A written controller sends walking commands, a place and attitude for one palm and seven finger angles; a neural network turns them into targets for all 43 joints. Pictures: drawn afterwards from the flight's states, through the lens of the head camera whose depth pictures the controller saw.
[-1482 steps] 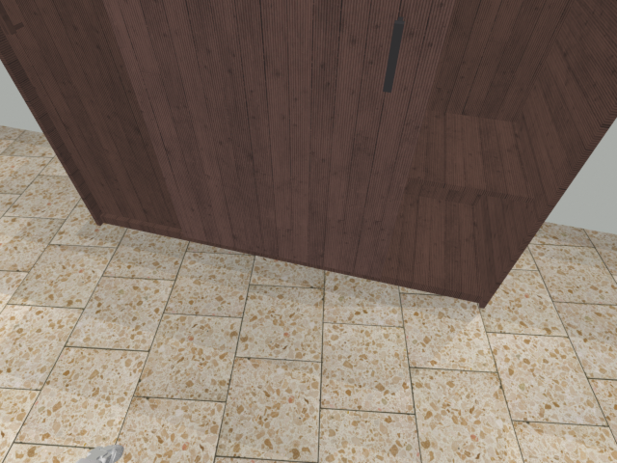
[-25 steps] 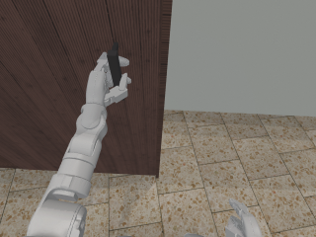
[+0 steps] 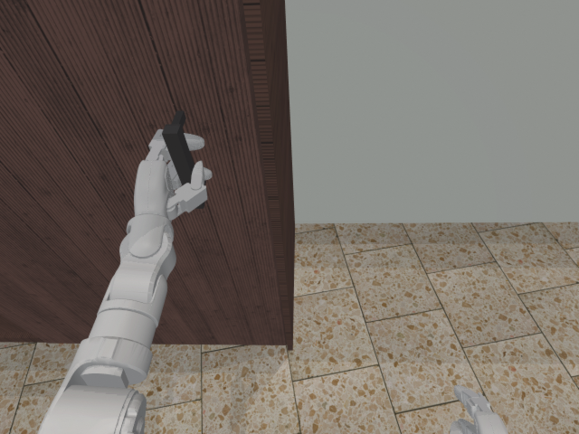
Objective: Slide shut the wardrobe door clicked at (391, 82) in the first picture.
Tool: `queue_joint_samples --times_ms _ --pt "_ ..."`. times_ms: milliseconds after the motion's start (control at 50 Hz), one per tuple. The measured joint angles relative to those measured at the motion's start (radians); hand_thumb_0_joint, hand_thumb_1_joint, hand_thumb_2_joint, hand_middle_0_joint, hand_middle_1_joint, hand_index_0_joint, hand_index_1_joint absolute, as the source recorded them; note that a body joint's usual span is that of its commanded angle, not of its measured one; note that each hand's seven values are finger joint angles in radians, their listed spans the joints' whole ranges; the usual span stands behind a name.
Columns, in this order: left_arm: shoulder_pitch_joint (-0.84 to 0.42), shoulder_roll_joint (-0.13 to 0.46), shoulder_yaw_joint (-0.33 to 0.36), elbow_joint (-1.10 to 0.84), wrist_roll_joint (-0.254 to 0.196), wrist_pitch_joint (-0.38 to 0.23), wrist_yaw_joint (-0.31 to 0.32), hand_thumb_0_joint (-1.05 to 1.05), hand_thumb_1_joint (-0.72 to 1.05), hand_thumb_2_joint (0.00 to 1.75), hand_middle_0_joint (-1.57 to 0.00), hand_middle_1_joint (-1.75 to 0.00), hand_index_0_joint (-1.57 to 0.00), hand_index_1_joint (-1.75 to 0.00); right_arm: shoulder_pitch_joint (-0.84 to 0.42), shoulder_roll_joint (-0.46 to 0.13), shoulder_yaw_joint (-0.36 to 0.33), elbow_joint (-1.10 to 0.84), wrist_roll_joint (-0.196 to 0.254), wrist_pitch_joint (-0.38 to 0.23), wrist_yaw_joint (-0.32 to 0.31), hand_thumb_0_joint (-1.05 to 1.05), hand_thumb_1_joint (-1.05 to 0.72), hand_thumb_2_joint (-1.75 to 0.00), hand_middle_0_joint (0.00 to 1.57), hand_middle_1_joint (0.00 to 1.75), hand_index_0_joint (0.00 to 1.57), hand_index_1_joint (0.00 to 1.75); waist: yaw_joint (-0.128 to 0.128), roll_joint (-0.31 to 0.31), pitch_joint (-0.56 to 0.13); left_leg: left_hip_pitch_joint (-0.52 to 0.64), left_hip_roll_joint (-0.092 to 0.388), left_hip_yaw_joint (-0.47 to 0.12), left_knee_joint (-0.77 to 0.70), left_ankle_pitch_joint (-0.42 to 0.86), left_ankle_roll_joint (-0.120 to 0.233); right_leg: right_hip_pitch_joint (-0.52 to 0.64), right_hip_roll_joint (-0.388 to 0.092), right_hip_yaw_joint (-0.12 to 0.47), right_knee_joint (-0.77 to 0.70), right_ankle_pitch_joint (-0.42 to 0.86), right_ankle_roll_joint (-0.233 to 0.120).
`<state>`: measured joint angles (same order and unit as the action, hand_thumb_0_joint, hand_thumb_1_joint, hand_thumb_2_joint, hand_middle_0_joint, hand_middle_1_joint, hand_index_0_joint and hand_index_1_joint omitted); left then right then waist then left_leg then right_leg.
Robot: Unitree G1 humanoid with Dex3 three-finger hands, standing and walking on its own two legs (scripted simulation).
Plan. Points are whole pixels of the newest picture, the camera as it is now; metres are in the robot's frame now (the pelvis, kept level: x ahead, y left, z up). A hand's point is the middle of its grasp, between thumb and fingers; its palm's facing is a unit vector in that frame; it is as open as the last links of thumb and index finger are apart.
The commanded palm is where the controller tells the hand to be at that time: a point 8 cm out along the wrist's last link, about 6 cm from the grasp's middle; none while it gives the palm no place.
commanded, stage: loosen the grip on the handle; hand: left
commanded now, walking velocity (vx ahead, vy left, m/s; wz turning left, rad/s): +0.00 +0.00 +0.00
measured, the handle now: (189, 161) +0.45 +0.18 +0.13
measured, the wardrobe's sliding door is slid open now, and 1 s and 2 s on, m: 0.00 0.00 0.00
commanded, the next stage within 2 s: slip the hand off the handle in 0.64 s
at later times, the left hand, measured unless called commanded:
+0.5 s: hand (200, 191) +0.41 +0.16 +0.12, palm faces +0.15 -0.98 -0.12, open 12.8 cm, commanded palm +0.37 +0.20 +0.13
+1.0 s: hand (181, 194) +0.41 +0.18 +0.11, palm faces +0.22 -0.97 -0.13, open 14.3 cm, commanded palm +0.37 +0.23 +0.12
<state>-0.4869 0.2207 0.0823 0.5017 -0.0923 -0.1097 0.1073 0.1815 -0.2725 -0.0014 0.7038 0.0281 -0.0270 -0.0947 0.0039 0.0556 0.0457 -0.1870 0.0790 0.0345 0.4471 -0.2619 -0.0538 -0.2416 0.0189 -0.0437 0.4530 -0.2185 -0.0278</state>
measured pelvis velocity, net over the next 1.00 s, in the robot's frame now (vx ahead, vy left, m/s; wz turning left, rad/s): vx -0.01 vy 0.03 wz -0.01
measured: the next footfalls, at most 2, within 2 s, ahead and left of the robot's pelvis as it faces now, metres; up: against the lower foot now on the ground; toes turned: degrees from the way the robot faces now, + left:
none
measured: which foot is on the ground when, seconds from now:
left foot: down 0.00-1.00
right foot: down 0.00-1.00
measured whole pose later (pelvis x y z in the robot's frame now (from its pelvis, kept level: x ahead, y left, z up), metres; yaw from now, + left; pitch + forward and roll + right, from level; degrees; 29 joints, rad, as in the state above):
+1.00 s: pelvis -0.01 +0.03 +0.00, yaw +0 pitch +2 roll +0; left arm -0.51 0.20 0.15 0.60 -0.01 -0.12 0.16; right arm 0.27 -0.22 0.00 0.74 0.00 -0.13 -0.06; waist -0.03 0.01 -0.02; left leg -0.27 0.04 0.05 0.52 -0.29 -0.01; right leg -0.32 -0.02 -0.02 0.51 -0.23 0.00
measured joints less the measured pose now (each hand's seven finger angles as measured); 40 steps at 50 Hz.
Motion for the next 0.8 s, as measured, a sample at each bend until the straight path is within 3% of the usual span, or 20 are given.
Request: queue_joint_samples --times_ms 60,100,120,180,240,340,420,500,620,800 --pt "0.007 0.001 -0.001 0.010 0.003 -0.006 -0.003 -0.04 0.77 0.79 -0.42 -1.33 -0.24 -1.40 0.005 0.002 -0.001 -0.004 0.000 0.007 0.000 0.01 -0.91 -0.90 0.20 0.30 0.20 0.30 -0.006 -0.004 -0.012 0.004 -0.001 0.005 -0.006 0.001 0.004 0.006 0.000 0.005 -0.014 0.007 0.003" --pt "-0.042 0.026 0.021 0.041 0.068 0.008 -0.047 -0.03 0.72 0.78 -0.42 -1.32 -0.26 -1.40 0.011 0.021 0.001 -0.020 -0.001 -0.019 0.003 0.01 -0.91 -0.90 0.20 0.30 0.20 0.30 -0.003 -0.030 0.005 0.012 -0.011 0.014 -0.014 0.006 0.009 -0.004 -0.010 0.014 0.010 -0.001 0.006" --pt "-0.078 0.037 0.026 0.076 0.079 0.026 -0.069 -0.04 0.68 0.78 -0.42 -1.33 -0.27 -1.40 0.016 0.035 -0.003 -0.011 -0.001 -0.043 0.014 0.01 -0.91 -0.90 0.20 0.30 0.20 0.30 -0.007 -0.045 -0.002 0.005 -0.016 0.013 -0.021 0.013 0.009 -0.016 -0.014 0.013 0.017 -0.003 0.004" --pt "-0.111 0.024 0.058 0.105 0.059 0.070 -0.085 -0.03 0.60 0.75 -0.44 -1.35 -0.37 -1.41 0.046 0.058 -0.003 0.004 0.005 -0.078 0.038 0.01 -0.91 -0.90 0.20 0.30 0.20 0.30 -0.008 -0.077 -0.042 -0.020 -0.019 0.011 -0.022 0.023 0.007 -0.043 -0.018 0.011 0.024 0.000 0.000" --pt "-0.096 -0.007 0.081 0.107 0.036 0.088 -0.043 -0.02 0.47 0.69 -0.45 -1.37 -0.44 -1.41 0.074 0.052 -0.007 0.014 0.003 -0.104 0.054 0.01 -0.91 -0.90 0.21 0.30 0.20 0.30 -0.013 -0.065 -0.063 -0.028 -0.017 0.011 0.001 0.012 0.010 -0.040 -0.016 0.011 0.022 0.004 0.003" --pt "-0.086 -0.014 0.059 0.115 0.085 0.047 0.031 0.00 0.10 0.51 -0.45 -1.37 -0.41 -1.37 0.095 0.033 -0.010 0.027 -0.007 -0.126 0.071 0.01 -0.91 -0.90 0.21 0.30 0.20 0.30 -0.035 -0.043 -0.060 -0.063 -0.029 0.012 0.044 -0.002 0.026 -0.071 -0.030 0.015 0.056 -0.004 0.016" --pt "-0.097 -0.014 0.044 0.119 0.077 0.029 0.027 0.00 -0.20 0.37 -0.43 -1.35 -0.40 -1.35 0.111 0.033 -0.010 0.040 -0.007 -0.129 0.066 0.01 -0.91 -0.90 0.21 0.30 0.20 0.30 -0.038 -0.049 -0.044 -0.085 -0.035 0.018 0.059 -0.002 0.033 -0.094 -0.035 0.022 0.071 -0.002 0.021" --pt "-0.104 -0.019 0.049 0.127 0.066 0.029 0.033 0.00 -0.38 0.28 -0.39 -1.32 -0.38 -1.31 0.125 0.035 -0.009 0.052 -0.011 -0.130 0.058 0.01 -0.91 -0.90 0.21 0.30 0.20 0.30 -0.046 -0.054 -0.033 -0.098 -0.035 0.021 0.066 -0.004 0.036 -0.104 -0.036 0.026 0.069 0.003 0.026" --pt "-0.071 -0.027 0.041 0.098 0.081 0.004 0.062 -0.01 -0.50 0.22 -0.37 -1.27 -0.35 -1.26 0.148 0.034 -0.022 0.064 -0.023 -0.134 0.057 0.01 -0.91 -0.90 0.21 0.30 0.20 0.30 -0.050 -0.047 -0.042 -0.106 -0.038 0.025 0.073 -0.014 0.041 -0.108 -0.038 0.030 0.064 0.000 0.032" --pt "-0.062 -0.055 0.017 0.111 0.078 0.000 0.069 -0.01 -0.54 0.20 -0.36 -1.23 -0.35 -1.22 0.129 0.043 -0.015 0.078 -0.025 -0.124 0.049 0.01 -0.91 -0.90 0.21 0.30 0.20 0.30 -0.039 -0.041 -0.060 -0.095 -0.044 0.015 0.075 -0.024 0.045 -0.089 -0.044 0.020 0.061 -0.011 0.037"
